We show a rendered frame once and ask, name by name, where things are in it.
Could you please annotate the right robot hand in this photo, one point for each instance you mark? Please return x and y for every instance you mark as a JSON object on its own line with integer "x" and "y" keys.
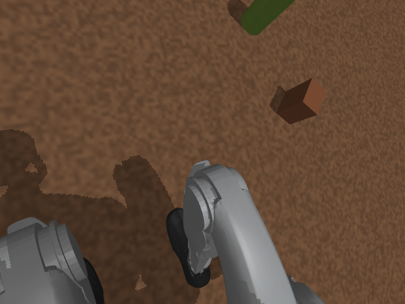
{"x": 303, "y": 294}

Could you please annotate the left robot foot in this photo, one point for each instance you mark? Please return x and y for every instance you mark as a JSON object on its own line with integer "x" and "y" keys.
{"x": 95, "y": 284}

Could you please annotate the right robot foot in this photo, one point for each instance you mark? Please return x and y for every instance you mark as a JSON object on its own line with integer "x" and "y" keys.
{"x": 179, "y": 243}

